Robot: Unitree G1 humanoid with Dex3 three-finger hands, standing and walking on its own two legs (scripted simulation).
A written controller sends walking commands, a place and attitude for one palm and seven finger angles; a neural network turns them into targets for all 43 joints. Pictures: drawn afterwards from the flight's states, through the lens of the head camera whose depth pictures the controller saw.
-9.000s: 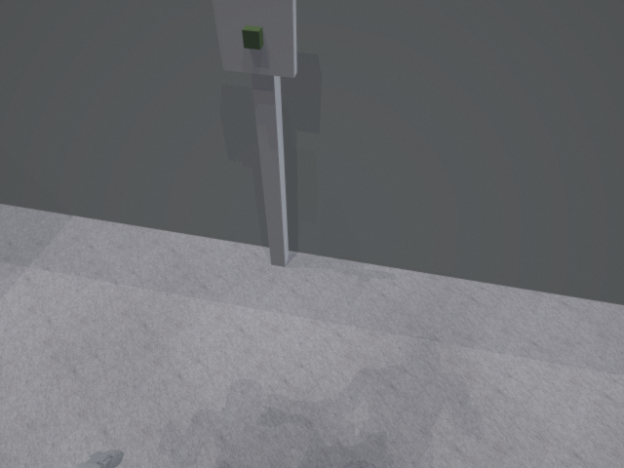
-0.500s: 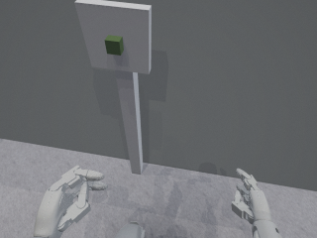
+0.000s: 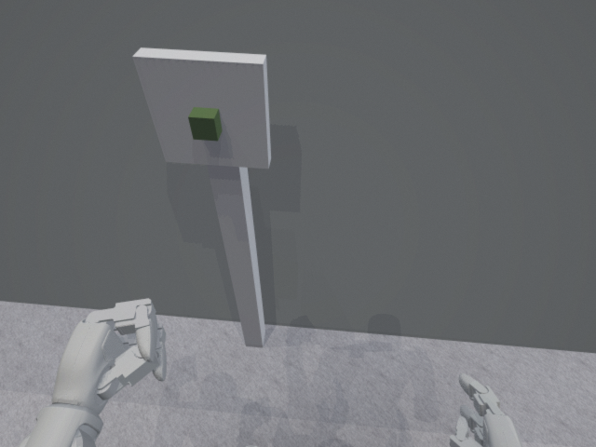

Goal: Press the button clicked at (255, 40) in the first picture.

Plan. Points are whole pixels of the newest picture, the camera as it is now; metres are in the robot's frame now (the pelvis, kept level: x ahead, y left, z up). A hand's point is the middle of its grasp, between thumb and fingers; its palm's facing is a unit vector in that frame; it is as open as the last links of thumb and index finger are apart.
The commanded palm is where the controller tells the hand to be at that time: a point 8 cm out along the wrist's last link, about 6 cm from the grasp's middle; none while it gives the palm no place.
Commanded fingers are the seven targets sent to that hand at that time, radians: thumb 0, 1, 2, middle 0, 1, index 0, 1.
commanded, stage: raise the hand and make a fist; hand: left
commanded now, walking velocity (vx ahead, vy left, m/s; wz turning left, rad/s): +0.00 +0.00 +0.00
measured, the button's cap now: (206, 122) +0.53 +0.17 +0.17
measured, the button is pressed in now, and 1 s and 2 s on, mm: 0 0 0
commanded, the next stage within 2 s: aim a knuckle at the button in 0.94 s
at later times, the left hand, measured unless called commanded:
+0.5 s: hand (113, 300) +0.23 +0.20 +0.16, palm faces +0.01 -1.00 -0.09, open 3.1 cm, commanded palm +0.20 +0.25 +0.17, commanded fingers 0.00 0.90 0.90 -1.30 -1.50 -1.30 -1.50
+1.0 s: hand (125, 292) +0.23 +0.19 +0.17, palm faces +0.01 -1.00 -0.08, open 3.1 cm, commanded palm +0.20 +0.24 +0.17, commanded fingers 0.00 0.90 0.90 -1.30 -1.50 -1.30 -1.50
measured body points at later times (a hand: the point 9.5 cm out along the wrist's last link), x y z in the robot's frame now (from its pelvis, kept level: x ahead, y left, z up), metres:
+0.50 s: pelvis +0.01 -0.01 +0.02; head -0.01 -0.02 +0.47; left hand +0.22 +0.26 +0.17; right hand +0.20 -0.22 -0.04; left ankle +0.05 +0.09 -0.70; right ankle -0.02 -0.12 -0.70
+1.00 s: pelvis +0.01 -0.03 +0.03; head -0.02 -0.04 +0.48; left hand +0.23 +0.24 +0.17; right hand +0.20 -0.25 -0.03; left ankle +0.05 +0.09 -0.70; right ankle -0.02 -0.12 -0.70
